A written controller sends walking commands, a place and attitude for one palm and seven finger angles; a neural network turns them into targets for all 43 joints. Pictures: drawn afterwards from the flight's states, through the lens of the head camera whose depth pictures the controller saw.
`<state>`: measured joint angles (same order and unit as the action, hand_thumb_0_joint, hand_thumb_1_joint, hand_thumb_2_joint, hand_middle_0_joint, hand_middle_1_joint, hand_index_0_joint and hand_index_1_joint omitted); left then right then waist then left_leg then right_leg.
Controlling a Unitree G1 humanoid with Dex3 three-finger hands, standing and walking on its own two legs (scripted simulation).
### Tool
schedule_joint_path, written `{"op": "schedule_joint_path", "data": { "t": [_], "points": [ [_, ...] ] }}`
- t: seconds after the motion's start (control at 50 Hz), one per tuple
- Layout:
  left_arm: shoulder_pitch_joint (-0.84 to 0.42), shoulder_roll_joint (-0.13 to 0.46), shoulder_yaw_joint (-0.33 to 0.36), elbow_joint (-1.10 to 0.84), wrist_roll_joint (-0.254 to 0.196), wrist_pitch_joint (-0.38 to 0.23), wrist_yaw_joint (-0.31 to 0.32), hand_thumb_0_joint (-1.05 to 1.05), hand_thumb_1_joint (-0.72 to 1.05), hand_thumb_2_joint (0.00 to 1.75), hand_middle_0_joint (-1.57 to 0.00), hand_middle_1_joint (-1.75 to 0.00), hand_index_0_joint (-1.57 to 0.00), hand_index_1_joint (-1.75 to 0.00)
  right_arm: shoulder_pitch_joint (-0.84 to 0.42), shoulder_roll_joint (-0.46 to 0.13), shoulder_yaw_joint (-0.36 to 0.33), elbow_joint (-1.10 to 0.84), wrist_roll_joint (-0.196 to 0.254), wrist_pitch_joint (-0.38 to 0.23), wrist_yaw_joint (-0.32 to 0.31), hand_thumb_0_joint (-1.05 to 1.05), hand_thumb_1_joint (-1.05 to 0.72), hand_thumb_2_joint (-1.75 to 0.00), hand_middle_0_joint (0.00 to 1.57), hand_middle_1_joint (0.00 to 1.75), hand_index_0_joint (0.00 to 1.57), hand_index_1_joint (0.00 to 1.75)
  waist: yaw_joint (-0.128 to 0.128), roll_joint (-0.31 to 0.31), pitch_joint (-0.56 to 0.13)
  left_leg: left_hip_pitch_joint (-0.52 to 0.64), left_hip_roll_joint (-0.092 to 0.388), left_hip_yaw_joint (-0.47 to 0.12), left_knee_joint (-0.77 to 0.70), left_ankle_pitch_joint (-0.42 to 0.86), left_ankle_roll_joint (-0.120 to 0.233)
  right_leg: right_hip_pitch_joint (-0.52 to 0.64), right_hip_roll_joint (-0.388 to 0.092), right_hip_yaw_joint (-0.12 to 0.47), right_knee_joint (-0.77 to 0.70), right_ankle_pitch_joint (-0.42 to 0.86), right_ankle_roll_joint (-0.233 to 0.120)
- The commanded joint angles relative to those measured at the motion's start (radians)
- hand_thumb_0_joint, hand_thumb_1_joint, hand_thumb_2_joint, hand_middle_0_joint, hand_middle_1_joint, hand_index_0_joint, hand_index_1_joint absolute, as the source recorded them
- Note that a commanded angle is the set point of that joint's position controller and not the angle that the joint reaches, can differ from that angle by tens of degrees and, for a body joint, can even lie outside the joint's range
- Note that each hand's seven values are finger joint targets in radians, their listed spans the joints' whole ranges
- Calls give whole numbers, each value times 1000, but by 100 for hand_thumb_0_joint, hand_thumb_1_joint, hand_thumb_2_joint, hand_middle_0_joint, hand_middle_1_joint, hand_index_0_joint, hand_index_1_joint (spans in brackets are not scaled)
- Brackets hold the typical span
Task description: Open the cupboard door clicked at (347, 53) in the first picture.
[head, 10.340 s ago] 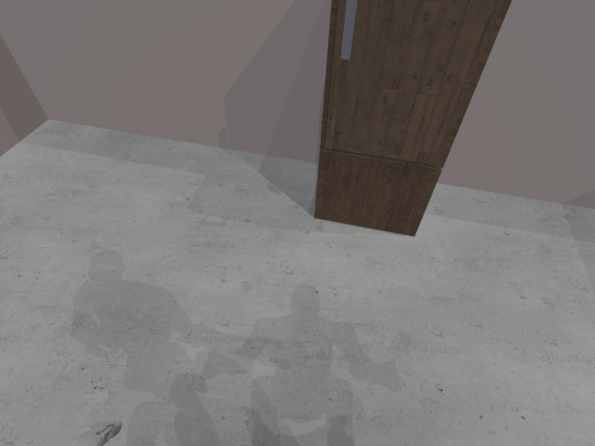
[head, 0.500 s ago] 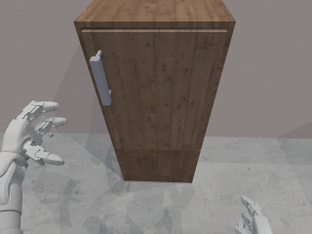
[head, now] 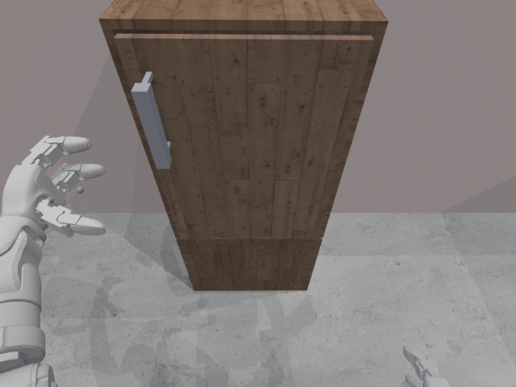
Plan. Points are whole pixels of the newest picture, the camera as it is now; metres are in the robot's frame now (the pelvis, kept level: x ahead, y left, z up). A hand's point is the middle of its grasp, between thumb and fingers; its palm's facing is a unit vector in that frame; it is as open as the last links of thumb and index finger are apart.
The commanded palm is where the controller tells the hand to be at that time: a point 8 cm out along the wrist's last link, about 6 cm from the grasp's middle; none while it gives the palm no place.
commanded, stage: move the hooked fingers beside the handle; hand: left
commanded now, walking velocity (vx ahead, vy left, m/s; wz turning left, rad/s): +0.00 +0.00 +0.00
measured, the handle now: (156, 122) +0.54 +0.22 +0.12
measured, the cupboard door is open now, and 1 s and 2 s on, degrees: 0 0 0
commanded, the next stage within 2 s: none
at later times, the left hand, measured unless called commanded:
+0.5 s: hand (102, 162) +0.41 +0.27 +0.14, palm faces +0.07 -1.00 +0.02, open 13.9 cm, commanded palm +0.38 +0.32 +0.13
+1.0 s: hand (110, 140) +0.45 +0.27 +0.14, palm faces +0.10 -1.00 +0.01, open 13.9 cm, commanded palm +0.44 +0.32 +0.13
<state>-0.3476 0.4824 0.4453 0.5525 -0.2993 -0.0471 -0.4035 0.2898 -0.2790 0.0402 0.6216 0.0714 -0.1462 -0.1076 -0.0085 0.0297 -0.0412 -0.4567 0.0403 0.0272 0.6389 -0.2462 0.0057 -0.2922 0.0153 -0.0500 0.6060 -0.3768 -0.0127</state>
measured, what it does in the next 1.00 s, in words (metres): stands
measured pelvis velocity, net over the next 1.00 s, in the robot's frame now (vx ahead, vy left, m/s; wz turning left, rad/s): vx -0.01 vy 0.00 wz -0.02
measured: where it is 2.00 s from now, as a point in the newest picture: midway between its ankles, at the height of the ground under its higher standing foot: outside the picture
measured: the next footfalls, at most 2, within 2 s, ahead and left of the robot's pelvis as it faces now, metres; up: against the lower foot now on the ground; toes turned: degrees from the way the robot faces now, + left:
none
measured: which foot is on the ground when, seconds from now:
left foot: down 0.00-1.00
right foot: down 0.00-1.00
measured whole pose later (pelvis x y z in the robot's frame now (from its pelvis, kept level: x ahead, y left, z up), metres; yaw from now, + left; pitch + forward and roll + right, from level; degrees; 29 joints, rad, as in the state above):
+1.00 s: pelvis -0.01 +0.00 -0.01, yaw -1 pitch +10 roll -2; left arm -0.83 0.64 0.47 1.14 -0.17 -0.24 -0.38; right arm 0.38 -0.30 0.02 0.66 0.05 -0.01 -0.08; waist -0.11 0.02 -0.06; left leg -0.65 0.06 0.02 0.74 -0.27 0.01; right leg -0.48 0.03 -0.05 0.70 -0.40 -0.01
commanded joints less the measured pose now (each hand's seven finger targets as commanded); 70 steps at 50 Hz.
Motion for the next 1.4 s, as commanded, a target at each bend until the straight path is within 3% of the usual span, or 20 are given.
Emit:
{"op": "schedule_joint_path", "data": {
  "t": [0.0,0.08,0.18,0.28,0.34,0.42,0.44,0.5,0.56,0.62,0.68,0.72,0.86,0.92,0.98,1.08,1.16,1.28,1.3,1.38],
  "points": [
    [-365,267,43,-208,-16,-76,-9,0,-50,30,-30,-120,-30,-120,-40,-140,-58,-137,0,-37,-8,0,-90,-90,20,30,20,30,-1,48,-273,300,-36,-46,-43,203,35,-108,22,15,-80,339,2],
    [-410,243,13,-195,-6,-78,6,0,-50,30,-30,-120,-30,-120,-28,-143,-60,-133,-2,-27,-6,0,-90,-90,20,30,20,30,-12,54,-269,307,-34,-56,-48,185,33,-133,25,6,-78,299,-2],
    [-515,300,42,-101,22,-83,41,0,-50,30,-30,-120,-30,-120,-7,-152,-58,-113,-7,-11,-9,0,-90,-90,20,30,20,30,-23,41,-248,271,-29,-68,-55,120,31,-165,24,7,-81,219,-4],
    [-593,263,-8,-122,47,-131,60,0,-50,30,-30,-120,-30,-120,11,-153,-59,-112,-16,-8,-1,0,-90,-90,20,30,20,30,-30,122,-342,360,-19,-91,-47,158,20,-189,28,0,-65,210,-13],
    [-589,284,13,-17,44,-132,59,0,-50,30,-30,-120,-30,-120,34,-158,-61,-94,-15,4,-1,0,-90,-90,20,30,20,30,-31,56,-303,303,-20,-86,-39,149,25,-173,29,0,-68,215,-14],
    [-672,277,-18,95,59,-117,52,0,-50,30,-30,-120,-30,-120,42,-164,-58,-92,-13,19,3,0,-90,-90,20,30,20,30,-49,46,-242,249,-18,-88,-51,73,27,-226,25,0,-70,158,-8],
    [-663,318,21,112,61,-124,60,0,-50,30,-30,-120,-30,-120,51,-167,-63,-89,-13,25,2,0,-90,-90,20,30,20,30,-38,19,-256,240,-19,-84,-42,86,30,-202,25,4,-69,166,-11],
    [-727,300,-10,81,75,-157,62,0,-50,30,-30,-120,-30,-120,59,-166,-65,-93,-17,31,9,0,-90,-90,20,30,20,30,-50,86,-326,290,-19,-80,-24,138,26,-219,25,9,-52,206,-9],
    [-742,346,31,103,76,-196,65,0,-50,30,-30,-120,-30,-120,83,-171,-70,-83,-20,42,14,0,-90,-90,20,30,20,30,-50,56,-359,293,-15,-82,-7,172,28,-208,32,12,-42,237,-7],
    [-781,319,-1,120,77,-214,55,0,-50,30,-30,-120,-30,-120,87,-169,-71,-78,-19,50,16,0,-90,-90,20,30,20,30,-62,100,-348,297,-16,-81,-3,160,27,-236,33,12,-41,224,-8],
    [-808,374,32,224,84,-207,49,0,-50,30,-30,-120,-30,-120,111,-178,-75,-54,-18,65,12,0,-90,-90,20,30,20,30,-75,30,-304,229,-16,-71,3,130,37,-235,31,18,-46,226,-1],
    [-814,365,15,256,90,-200,40,0,-50,30,-30,-120,-30,-120,114,-178,-73,-61,-17,73,13,0,-90,-90,20,30,20,30,-73,58,-296,218,-21,-66,4,124,37,-246,29,19,-43,222,-1],
    [-890,482,84,310,106,-248,33,0,-50,30,-30,-120,-30,-120,150,-186,-77,-51,-24,102,14,0,-90,-90,20,30,20,30,-80,66,-381,193,-21,-51,44,172,43,-215,30,39,-18,290,7],
    [-928,456,42,366,117,-255,18,0,-50,30,-30,-120,-30,-120,163,-184,-75,-42,-23,112,15,0,-90,-90,20,30,20,30,-106,80,-351,184,-19,-53,54,153,42,-264,34,36,-17,265,9],
    [-940,526,78,407,124,-253,2,0,-50,30,-30,-120,-30,-120,180,-195,-79,-37,-23,125,11,0,-90,-90,20,30,20,30,-107,60,-370,143,-20,-46,67,162,48,-240,31,48,-12,296,14],
    [-1000,533,54,458,138,-237,-14,0,-50,30,-30,-120,-30,-120,207,-199,-76,-31,-25,140,9,0,-90,-90,20,30,20,30,-131,89,-365,140,-17,-52,79,161,49,-292,33,44,-9,275,16],
    [-953,553,88,454,132,-255,-16,0,-50,30,-30,-120,-30,-120,225,-201,-80,-39,-32,151,13,0,-90,-90,20,30,20,30,-113,85,-432,172,-12,-57,91,214,46,-282,41,36,9,304,12],
    [-951,504,63,398,132,-265,-11,0,-50,30,-30,-120,-30,-120,230,-194,-84,-50,-38,165,23,0,-90,-90,20,30,20,30,-107,145,-457,231,-6,-66,95,255,38,-315,51,19,21,296,5],
    [-937,539,100,377,131,-269,-6,0,-50,30,-30,-120,-30,-120,234,-199,-89,-52,-38,169,24,0,-90,-90,20,30,20,30,-97,142,-474,243,-3,-69,98,271,37,-309,52,18,23,305,3],
    [-913,508,87,390,125,-250,4,0,-50,30,-30,-120,-30,-120,227,-194,-85,-56,-35,177,29,0,-90,-90,20,30,20,30,-103,114,-417,220,-3,-68,92,270,39,-316,56,9,20,306,3]
  ]
}}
